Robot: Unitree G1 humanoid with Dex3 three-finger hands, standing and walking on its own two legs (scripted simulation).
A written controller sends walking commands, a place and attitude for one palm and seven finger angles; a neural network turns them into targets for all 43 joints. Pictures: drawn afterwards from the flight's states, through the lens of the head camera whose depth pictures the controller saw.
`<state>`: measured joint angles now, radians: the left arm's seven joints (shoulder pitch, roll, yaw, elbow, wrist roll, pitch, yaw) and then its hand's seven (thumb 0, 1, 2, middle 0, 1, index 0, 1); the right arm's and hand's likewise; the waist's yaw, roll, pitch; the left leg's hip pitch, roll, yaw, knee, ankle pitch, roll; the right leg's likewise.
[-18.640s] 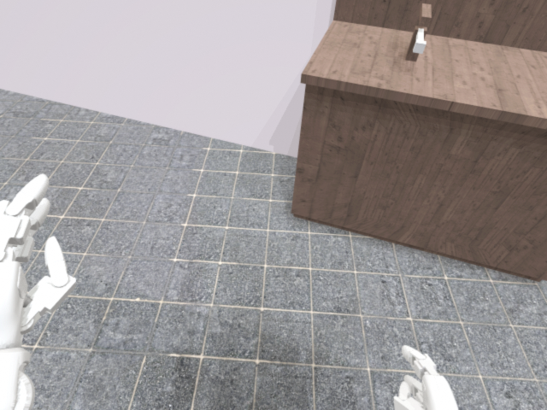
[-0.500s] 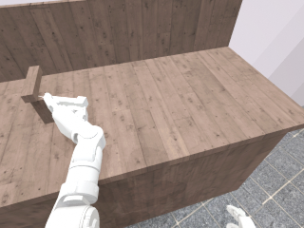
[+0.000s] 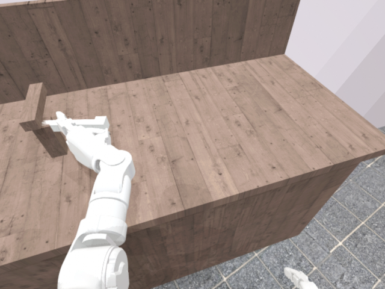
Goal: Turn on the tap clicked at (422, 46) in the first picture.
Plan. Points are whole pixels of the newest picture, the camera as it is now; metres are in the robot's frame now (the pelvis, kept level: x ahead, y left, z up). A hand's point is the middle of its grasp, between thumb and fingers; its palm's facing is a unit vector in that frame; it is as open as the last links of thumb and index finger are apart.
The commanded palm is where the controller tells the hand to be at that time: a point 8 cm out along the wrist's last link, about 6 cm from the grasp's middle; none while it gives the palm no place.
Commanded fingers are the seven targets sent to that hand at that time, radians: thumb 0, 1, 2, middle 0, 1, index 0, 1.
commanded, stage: lift the hand up off the lever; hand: left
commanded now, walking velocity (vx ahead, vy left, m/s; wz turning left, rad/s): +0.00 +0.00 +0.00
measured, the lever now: (101, 124) +0.43 +0.24 +0.12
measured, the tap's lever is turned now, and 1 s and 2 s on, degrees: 73 75 75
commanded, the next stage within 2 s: none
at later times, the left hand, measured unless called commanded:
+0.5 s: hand (102, 131) +0.40 +0.22 +0.13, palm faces +0.82 -0.58 -0.05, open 7.8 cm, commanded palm +0.34 +0.23 +0.14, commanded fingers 0.00 0.90 0.90 -0.15 -0.15 -0.15 -0.15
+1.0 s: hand (101, 125) +0.39 +0.21 +0.16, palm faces +0.81 -0.58 -0.06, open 7.8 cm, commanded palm +0.34 +0.22 +0.16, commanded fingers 0.00 0.90 0.90 -0.15 -0.15 -0.15 -0.15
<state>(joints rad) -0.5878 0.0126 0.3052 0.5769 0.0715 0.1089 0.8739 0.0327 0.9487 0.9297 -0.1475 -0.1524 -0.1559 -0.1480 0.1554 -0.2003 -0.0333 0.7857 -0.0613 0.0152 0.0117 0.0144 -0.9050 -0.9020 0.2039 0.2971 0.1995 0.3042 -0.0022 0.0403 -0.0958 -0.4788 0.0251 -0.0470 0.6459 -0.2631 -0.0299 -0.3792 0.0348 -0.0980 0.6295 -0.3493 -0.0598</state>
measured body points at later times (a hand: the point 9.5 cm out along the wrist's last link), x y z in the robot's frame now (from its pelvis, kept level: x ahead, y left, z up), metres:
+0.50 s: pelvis +0.01 +0.00 +0.01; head +0.00 -0.01 +0.46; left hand +0.35 +0.24 +0.14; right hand +0.18 -0.24 -0.10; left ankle +0.04 +0.14 -0.72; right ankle -0.02 -0.08 -0.72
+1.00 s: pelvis +0.01 +0.00 +0.01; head -0.01 -0.02 +0.46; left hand +0.35 +0.24 +0.16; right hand +0.20 -0.22 -0.09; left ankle +0.04 +0.14 -0.72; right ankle -0.02 -0.08 -0.72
